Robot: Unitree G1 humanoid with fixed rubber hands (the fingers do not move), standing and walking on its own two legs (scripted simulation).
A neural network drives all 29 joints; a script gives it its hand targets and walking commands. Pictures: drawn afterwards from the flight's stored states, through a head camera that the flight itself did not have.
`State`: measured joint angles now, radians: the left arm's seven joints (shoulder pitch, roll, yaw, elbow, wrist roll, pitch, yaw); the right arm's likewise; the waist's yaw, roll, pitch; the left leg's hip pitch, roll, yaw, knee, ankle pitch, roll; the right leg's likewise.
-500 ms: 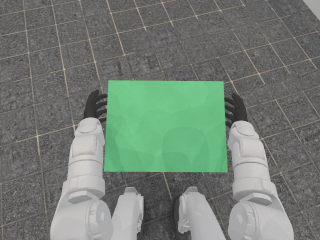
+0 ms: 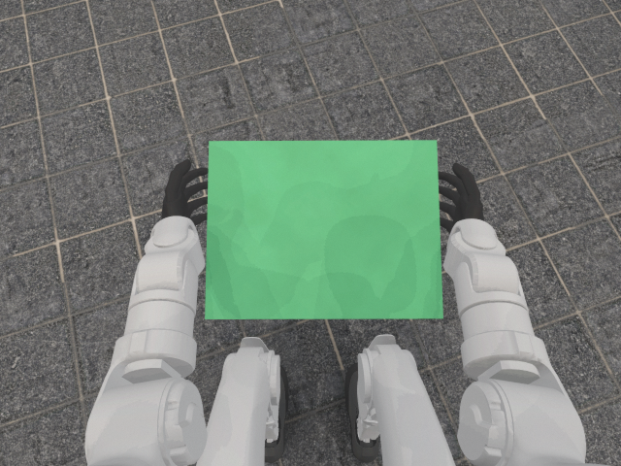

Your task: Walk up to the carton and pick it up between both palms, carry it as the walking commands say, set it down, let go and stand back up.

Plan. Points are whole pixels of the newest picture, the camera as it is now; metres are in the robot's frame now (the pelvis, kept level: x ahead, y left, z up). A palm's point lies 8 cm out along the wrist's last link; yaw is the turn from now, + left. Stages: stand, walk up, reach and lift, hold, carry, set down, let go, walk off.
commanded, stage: set down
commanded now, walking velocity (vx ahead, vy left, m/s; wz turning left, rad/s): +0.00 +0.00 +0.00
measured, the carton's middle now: (321, 234) +0.44 -0.01 -0.16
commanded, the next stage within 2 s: none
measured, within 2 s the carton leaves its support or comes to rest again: neither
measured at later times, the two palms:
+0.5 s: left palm (201, 234) +0.44 +0.18 -0.17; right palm (439, 231) +0.44 -0.19 -0.16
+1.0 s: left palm (219, 239) +0.47 +0.18 -0.28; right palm (416, 244) +0.45 -0.19 -0.29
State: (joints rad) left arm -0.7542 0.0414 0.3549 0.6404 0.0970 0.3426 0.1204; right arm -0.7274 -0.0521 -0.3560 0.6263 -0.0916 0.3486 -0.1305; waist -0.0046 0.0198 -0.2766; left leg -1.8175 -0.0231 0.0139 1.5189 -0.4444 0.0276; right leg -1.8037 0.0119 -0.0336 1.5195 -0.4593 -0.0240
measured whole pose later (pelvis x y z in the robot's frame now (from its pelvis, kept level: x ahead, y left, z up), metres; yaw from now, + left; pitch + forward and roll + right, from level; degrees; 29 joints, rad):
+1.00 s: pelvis -0.06 +0.00 -0.14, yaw +0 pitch +27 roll +0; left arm -1.26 0.28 0.21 0.63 -0.12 0.34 0.21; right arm -1.21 -0.31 -0.15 0.62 0.17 0.32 -0.26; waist -0.01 0.01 0.53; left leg -2.00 -0.02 0.04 2.00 -0.46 0.03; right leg -2.00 0.01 -0.03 2.02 -0.48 -0.04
